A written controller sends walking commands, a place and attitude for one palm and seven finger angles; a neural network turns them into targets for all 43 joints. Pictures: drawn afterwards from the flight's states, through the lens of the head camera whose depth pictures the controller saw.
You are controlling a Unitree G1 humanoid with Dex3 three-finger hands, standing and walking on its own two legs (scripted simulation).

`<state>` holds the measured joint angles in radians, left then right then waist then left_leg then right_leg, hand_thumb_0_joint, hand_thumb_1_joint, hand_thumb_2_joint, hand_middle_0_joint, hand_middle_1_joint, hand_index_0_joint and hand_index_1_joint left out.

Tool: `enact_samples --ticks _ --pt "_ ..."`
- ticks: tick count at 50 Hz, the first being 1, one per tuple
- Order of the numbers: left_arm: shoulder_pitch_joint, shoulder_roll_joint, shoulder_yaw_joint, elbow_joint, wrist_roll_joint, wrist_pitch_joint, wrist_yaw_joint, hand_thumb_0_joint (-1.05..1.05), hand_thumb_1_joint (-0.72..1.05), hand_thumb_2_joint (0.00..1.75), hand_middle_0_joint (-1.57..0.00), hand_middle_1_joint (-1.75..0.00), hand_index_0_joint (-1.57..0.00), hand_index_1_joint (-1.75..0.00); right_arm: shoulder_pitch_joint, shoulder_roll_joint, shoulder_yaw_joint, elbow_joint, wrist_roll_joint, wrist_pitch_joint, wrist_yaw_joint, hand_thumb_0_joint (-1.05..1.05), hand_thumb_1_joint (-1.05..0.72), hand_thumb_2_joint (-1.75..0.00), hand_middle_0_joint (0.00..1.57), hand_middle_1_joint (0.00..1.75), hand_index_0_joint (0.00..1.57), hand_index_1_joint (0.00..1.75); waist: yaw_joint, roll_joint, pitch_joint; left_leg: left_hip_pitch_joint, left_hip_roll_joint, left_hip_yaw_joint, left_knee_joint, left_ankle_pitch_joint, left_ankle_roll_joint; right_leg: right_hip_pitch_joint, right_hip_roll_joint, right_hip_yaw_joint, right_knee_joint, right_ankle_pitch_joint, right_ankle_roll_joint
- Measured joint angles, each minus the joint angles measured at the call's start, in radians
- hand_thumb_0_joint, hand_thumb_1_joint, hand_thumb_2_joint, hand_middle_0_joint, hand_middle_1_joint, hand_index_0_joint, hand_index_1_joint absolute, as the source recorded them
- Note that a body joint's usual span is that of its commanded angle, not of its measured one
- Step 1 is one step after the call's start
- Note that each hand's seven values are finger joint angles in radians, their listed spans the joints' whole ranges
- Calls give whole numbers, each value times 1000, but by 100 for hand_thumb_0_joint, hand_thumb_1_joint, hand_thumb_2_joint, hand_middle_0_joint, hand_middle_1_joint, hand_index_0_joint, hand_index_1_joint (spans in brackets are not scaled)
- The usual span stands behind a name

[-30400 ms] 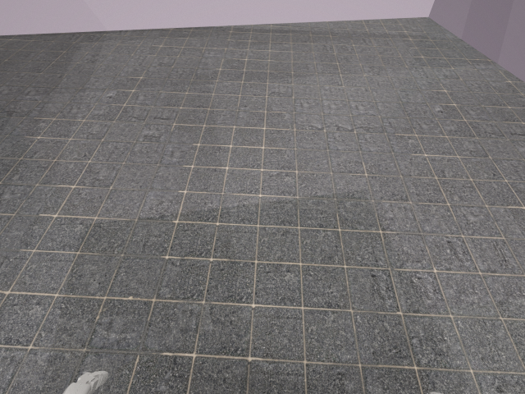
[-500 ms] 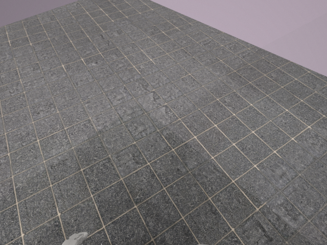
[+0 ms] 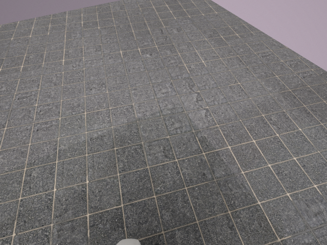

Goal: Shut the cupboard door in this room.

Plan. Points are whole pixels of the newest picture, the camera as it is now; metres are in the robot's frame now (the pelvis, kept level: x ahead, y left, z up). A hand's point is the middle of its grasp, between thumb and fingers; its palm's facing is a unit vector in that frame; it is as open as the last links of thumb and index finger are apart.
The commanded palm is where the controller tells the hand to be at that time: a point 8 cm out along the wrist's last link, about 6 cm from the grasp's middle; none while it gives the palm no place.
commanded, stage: turn or walk to find it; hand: left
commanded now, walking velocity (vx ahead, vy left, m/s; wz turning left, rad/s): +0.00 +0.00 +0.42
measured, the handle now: out of the picture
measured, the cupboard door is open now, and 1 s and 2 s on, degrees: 91 91 91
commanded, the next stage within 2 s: none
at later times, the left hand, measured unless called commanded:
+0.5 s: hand out of the picture +0.04 +0.25 -0.16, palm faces +0.20 -0.95 -0.24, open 7.4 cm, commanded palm none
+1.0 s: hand out of the picture -0.05 +0.17 -0.14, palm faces +0.44 -0.85 -0.28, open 7.3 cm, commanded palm none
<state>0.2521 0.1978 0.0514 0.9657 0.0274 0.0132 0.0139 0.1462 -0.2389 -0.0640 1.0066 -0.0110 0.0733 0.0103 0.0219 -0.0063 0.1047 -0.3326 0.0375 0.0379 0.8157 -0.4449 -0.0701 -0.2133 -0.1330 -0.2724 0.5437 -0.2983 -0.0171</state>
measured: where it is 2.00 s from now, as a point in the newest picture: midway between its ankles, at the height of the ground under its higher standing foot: outside the picture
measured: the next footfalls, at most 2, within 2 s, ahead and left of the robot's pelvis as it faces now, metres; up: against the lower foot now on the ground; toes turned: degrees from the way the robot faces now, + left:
left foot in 0.06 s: +0.03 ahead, +0.13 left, +0.00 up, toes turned +7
right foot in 0.64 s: +0.03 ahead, -0.09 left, +0.00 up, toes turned +11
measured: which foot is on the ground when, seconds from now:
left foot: up 0.00-0.04, down 0.06-0.66, up 0.68-1.00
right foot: down 0.00-0.08, up 0.10-0.62, down 0.64-1.00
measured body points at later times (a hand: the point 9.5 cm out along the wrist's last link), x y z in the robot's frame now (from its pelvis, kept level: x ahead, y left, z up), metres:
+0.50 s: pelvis -0.02 +0.03 +0.01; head +0.02 +0.05 +0.45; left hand +0.03 +0.30 -0.14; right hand +0.07 -0.20 -0.14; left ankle -0.01 +0.12 -0.74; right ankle -0.01 -0.12 -0.68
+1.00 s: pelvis -0.02 -0.03 +0.01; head +0.02 -0.05 +0.45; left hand -0.08 +0.21 -0.12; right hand +0.12 -0.26 -0.16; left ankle -0.14 +0.12 -0.65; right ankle -0.01 -0.10 -0.74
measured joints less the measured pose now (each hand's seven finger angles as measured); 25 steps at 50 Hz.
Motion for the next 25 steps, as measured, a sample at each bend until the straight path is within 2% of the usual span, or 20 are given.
enact_samples --ticks 3,4,6,8,13,18,25 --pt "17 26 10 16 -4 10 -1 0 91 89 -20 -30 -20 -29 -26 6 8 -26 2 -21 2 0 -91 -90 19 30 20 30 7 -15 -2 76 -10 34 -193 102 15 -26 -21 -26 62 -25 24" --pt "21 38 14 21 -8 17 -1 0 91 89 -20 -30 -20 -29 -33 12 9 -32 0 -31 2 0 -91 -90 19 30 20 30 8 -31 -3 88 -22 40 -226 114 55 -44 -38 -23 102 -40 35" --pt "17 59 20 33 -12 41 2 0 91 89 -20 -30 -20 -29 -45 29 15 -44 -2 -43 2 0 -91 -90 19 30 20 30 20 -58 1 82 -39 44 -210 110 103 -100 -31 59 241 -182 62" --pt "8 65 21 44 -10 61 4 0 91 89 -20 -30 -20 -29 -45 37 22 -52 -5 -50 -5 0 -91 -90 20 30 20 30 19 -54 -4 92 -39 32 -233 123 119 -152 -1 124 377 -226 75" --pt "-32 62 23 36 -11 56 -10 1 91 90 -20 -30 -19 -29 -29 46 32 -50 -4 -52 -18 0 -91 -90 20 30 20 30 12 -32 -15 125 -53 -8 -349 201 131 -238 26 212 548 -111 98" --pt "-63 59 23 16 -9 48 -9 0 91 90 -20 -30 -19 -29 4 62 31 -43 -1 -55 -17 0 -91 -90 20 30 20 30 -1 -33 -27 131 -78 -31 -405 242 137 -255 27 248 548 -55 118" --pt "-119 38 14 -7 -15 50 -4 0 91 90 -20 -30 -19 -29 65 66 19 -27 -9 -49 -17 0 -91 -90 20 30 21 30 -44 -13 -30 97 -103 -76 -395 257 127 -202 56 252 396 -118 118"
